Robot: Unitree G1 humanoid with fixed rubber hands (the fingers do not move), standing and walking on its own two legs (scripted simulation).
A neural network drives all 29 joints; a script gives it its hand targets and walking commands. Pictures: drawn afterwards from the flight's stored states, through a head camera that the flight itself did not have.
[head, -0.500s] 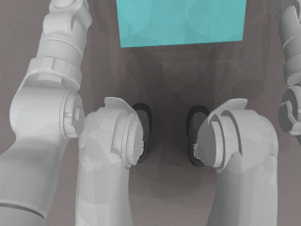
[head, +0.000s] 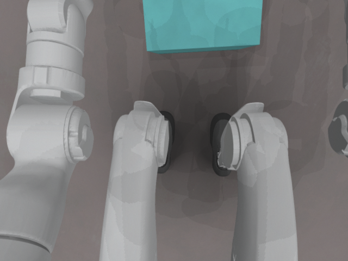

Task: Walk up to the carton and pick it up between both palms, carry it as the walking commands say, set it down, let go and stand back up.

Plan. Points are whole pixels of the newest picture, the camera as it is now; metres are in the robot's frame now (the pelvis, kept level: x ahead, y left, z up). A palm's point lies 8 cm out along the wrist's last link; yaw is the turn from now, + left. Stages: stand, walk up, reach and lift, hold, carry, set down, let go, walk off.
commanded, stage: set down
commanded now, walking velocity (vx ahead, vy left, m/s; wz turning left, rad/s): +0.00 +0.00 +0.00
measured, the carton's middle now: out of the picture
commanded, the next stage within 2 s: let go in 0.96 s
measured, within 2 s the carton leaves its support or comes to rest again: neither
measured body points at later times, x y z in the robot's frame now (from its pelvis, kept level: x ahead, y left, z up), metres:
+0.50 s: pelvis +0.00 +0.00 +0.13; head +0.37 +0.00 +0.37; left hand +0.57 +0.21 +0.00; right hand +0.58 -0.21 +0.00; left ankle +0.12 +0.10 -0.39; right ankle +0.12 -0.10 -0.39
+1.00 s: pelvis +0.02 +0.00 +0.24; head +0.36 -0.01 +0.53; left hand +0.56 +0.21 +0.12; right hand +0.58 -0.22 +0.12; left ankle +0.12 +0.10 -0.39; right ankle +0.12 -0.10 -0.39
